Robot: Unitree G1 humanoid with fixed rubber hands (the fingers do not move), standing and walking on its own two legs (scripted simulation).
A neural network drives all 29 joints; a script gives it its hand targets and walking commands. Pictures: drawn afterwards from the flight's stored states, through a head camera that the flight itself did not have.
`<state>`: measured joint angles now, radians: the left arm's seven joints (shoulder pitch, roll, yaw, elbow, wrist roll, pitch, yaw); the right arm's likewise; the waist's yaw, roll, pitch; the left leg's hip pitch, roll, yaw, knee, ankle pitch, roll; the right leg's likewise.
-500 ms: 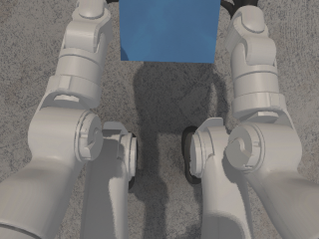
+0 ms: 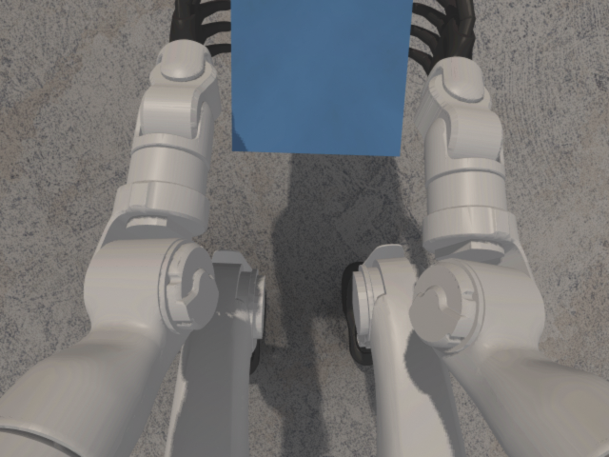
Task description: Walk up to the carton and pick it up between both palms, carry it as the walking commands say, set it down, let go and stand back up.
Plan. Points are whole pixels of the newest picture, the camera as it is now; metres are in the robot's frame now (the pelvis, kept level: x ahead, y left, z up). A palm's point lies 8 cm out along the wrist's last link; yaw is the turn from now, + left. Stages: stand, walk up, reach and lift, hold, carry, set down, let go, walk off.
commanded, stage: reach and lift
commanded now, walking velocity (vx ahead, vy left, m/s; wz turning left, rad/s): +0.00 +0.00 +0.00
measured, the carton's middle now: (318, 41) +0.57 -0.02 -0.17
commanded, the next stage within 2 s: none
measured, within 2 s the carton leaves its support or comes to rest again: neither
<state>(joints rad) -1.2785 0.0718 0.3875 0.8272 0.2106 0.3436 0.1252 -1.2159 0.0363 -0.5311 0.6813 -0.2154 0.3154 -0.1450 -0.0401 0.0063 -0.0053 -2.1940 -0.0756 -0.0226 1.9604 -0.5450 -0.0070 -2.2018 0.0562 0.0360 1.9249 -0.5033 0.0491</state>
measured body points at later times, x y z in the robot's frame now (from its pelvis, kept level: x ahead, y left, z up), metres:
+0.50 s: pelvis +0.01 +0.00 +0.05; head +0.28 +0.01 +0.41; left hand +0.53 +0.12 -0.03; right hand +0.51 -0.15 -0.02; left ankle +0.10 +0.11 -0.40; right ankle +0.12 -0.13 -0.40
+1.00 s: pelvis +0.02 +0.00 +0.10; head +0.24 +0.01 +0.49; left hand +0.50 +0.12 +0.04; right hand +0.49 -0.14 +0.05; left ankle +0.10 +0.11 -0.40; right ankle +0.12 -0.13 -0.40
